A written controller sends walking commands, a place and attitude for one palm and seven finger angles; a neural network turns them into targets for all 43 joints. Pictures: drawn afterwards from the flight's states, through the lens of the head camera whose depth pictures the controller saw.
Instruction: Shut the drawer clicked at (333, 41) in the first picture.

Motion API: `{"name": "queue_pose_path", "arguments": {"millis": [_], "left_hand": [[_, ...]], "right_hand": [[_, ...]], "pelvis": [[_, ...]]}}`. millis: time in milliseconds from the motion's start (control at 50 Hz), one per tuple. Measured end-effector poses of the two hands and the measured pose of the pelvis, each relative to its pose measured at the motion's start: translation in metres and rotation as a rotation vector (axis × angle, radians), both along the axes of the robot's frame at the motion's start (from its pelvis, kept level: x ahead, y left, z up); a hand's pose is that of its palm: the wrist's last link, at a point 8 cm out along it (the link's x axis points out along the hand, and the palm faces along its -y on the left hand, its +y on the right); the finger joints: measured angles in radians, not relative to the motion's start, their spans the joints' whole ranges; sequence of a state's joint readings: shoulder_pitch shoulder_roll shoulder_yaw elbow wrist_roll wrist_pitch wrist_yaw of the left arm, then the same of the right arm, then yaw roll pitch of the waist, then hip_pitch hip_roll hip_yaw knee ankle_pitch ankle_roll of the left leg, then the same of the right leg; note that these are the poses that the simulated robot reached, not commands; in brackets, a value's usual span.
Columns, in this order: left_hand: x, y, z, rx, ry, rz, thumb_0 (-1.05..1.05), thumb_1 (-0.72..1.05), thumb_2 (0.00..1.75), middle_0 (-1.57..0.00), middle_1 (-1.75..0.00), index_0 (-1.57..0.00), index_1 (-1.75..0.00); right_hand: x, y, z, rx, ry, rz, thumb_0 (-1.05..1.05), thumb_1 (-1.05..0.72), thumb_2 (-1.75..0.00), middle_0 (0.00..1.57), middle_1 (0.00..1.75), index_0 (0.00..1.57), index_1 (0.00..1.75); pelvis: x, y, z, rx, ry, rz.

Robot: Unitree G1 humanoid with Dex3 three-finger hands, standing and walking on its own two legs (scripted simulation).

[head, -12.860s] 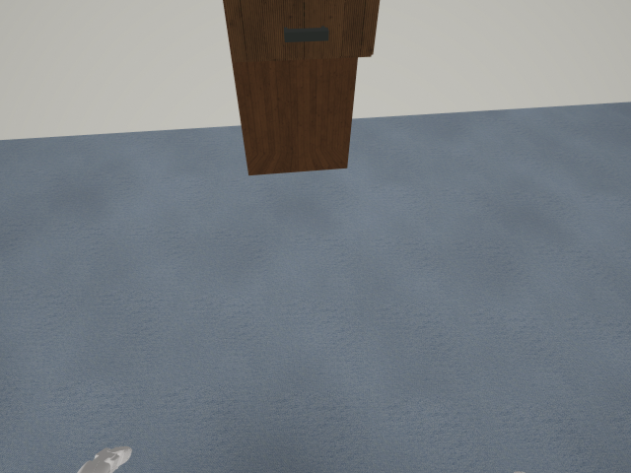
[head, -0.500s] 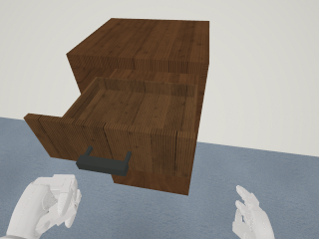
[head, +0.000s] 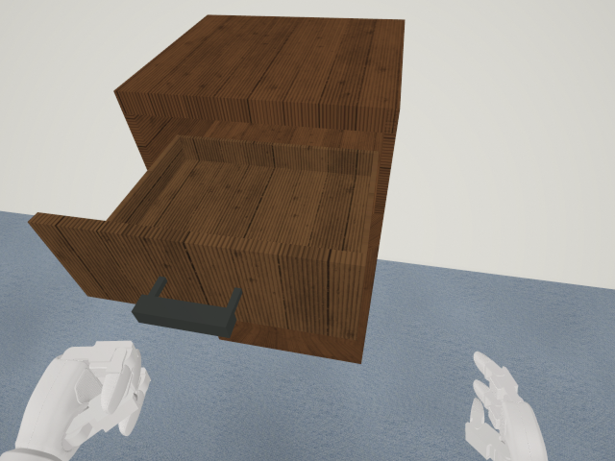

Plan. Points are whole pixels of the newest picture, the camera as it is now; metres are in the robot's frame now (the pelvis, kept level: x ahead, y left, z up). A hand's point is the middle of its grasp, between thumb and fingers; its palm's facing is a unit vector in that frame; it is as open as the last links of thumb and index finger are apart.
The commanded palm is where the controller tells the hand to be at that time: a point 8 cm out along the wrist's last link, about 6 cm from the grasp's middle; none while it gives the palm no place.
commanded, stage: bring the fist close to the handle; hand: left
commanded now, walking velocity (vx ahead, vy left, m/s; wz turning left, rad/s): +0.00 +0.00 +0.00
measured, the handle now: (191, 301) +0.31 +0.20 +0.04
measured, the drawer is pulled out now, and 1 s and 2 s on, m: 0.29 0.29 0.23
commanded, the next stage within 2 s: push the drawer shut in 1.08 s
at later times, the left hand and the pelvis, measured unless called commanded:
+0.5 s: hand (162, 386) +0.19 +0.19 +0.06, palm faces -0.09 -1.00 -0.03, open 3.3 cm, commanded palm +0.17 +0.24 +0.06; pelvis -0.01 +0.04 -0.02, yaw +0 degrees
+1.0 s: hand (186, 377) +0.21 +0.17 +0.04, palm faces -0.09 -0.99 -0.05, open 3.3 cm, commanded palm +0.18 +0.23 +0.05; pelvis +0.00 +0.03 -0.03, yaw -1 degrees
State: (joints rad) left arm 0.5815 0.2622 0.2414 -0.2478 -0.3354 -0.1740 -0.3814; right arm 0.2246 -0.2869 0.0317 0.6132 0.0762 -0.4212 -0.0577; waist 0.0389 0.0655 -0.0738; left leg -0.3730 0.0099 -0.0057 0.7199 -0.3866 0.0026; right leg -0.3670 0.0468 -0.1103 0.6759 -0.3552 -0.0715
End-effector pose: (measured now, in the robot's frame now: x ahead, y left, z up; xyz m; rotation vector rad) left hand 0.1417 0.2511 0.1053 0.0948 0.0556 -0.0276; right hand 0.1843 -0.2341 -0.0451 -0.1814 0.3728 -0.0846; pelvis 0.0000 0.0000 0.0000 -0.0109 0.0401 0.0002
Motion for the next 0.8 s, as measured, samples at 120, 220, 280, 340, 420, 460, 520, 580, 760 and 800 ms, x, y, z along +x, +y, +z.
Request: {"name": "queue_pose_path", "arguments": {"millis": [120, 220, 280, 340, 420, 460, 520, 580, 760, 800], "left_hand": [[0.009, -0.001, -0.004, -0.010, -0.027, -0.030, 0.02, 0.89, 0.90, -1.40, -1.60, -1.40, -1.60], [0.017, 0.002, -0.014, -0.033, -0.020, -0.027, 0.02, 0.89, 0.90, -1.40, -1.60, -1.40, -1.60], [0.020, -0.002, -0.023, -0.050, 0.003, -0.042, 0.02, 0.90, 0.90, -1.40, -1.60, -1.40, -1.60], [0.022, -0.008, -0.030, -0.061, 0.009, -0.062, 0.02, 0.90, 0.90, -1.40, -1.60, -1.40, -1.60], [0.025, -0.009, -0.034, -0.059, -0.007, -0.066, 0.02, 0.90, 0.90, -1.40, -1.60, -1.40, -1.60], [0.027, -0.009, -0.037, -0.062, -0.015, -0.060, 0.02, 0.90, 0.90, -1.40, -1.60, -1.40, -1.60], [0.032, -0.009, -0.043, -0.062, -0.015, -0.056, 0.02, 0.90, 0.90, -1.40, -1.60, -1.40, -1.60], [0.038, -0.012, -0.051, -0.067, -0.006, -0.069, 0.02, 0.90, 0.90, -1.40, -1.60, -1.40, -1.60], [0.053, -0.020, -0.065, -0.068, -0.004, -0.081, 0.02, 0.90, 0.90, -1.40, -1.60, -1.40, -1.60], [0.055, -0.019, -0.064, -0.061, -0.008, -0.072, 0.02, 0.90, 0.90, -1.40, -1.60, -1.40, -1.60]], "right_hand": [[-0.006, 0.013, -0.004, 0.004, 0.020, -0.002, 0.02, -0.90, -0.90, 0.20, 0.30, 0.20, 0.30], [-0.011, 0.027, -0.010, 0.014, 0.050, -0.002, 0.02, -0.90, -0.90, 0.20, 0.30, 0.20, 0.30], [-0.014, 0.035, -0.013, 0.013, 0.065, 0.007, 0.02, -0.90, -0.90, 0.20, 0.30, 0.20, 0.30], [-0.017, 0.041, -0.016, 0.009, 0.082, 0.014, 0.02, -0.90, -0.90, 0.20, 0.30, 0.20, 0.30], [-0.020, 0.048, -0.021, 0.004, 0.111, 0.018, 0.02, -0.90, -0.90, 0.20, 0.30, 0.21, 0.30], [-0.021, 0.050, -0.025, 0.002, 0.126, 0.020, 0.02, -0.90, -0.90, 0.20, 0.30, 0.21, 0.30], [-0.024, 0.053, -0.031, 0.000, 0.149, 0.022, 0.02, -0.90, -0.90, 0.20, 0.30, 0.21, 0.30], [-0.026, 0.055, -0.037, -0.001, 0.172, 0.021, 0.02, -0.90, -0.90, 0.20, 0.30, 0.21, 0.30], [-0.035, 0.051, -0.051, 0.000, 0.238, -0.002, 0.02, -0.90, -0.90, 0.20, 0.30, 0.21, 0.30], [-0.036, 0.048, -0.053, 0.002, 0.250, -0.009, 0.02, -0.90, -0.90, 0.20, 0.30, 0.21, 0.30]], "pelvis": [[-0.001, 0.011, -0.002, -0.002, 0.008, -0.002], [-0.002, 0.020, -0.004, -0.004, 0.020, -0.005], [-0.003, 0.026, -0.006, -0.006, 0.028, -0.003], [-0.004, 0.032, -0.009, -0.007, 0.039, -0.002], [-0.006, 0.037, -0.013, -0.009, 0.054, -0.003], [-0.007, 0.039, -0.015, -0.012, 0.061, -0.002], [-0.009, 0.042, -0.018, -0.015, 0.073, 0.000], [-0.010, 0.045, -0.022, -0.016, 0.088, -0.001], [-0.008, 0.044, -0.030, -0.013, 0.128, -0.011], [-0.007, 0.042, -0.031, -0.013, 0.132, -0.012]]}}
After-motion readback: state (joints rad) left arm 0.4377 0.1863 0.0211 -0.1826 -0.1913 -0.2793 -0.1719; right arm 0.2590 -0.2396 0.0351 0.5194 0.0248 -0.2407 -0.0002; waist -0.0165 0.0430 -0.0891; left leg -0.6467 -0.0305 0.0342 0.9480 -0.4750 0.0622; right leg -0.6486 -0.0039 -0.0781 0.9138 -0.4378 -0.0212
